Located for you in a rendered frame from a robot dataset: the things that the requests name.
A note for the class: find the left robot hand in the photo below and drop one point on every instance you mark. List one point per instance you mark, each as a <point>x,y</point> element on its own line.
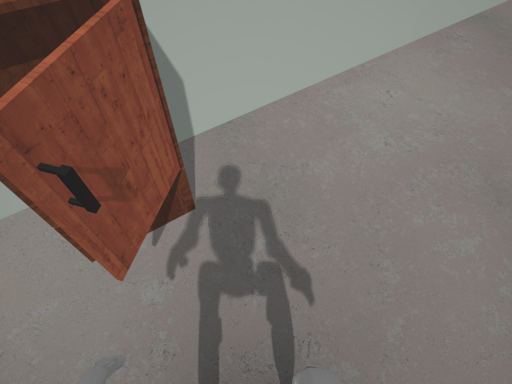
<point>103,368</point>

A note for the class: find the robot right thigh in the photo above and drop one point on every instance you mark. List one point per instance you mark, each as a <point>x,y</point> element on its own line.
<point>316,376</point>

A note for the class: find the cupboard door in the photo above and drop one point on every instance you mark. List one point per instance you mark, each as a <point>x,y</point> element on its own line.
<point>93,104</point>

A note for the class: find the handle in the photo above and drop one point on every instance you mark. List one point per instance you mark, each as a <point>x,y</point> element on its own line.
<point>84,198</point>

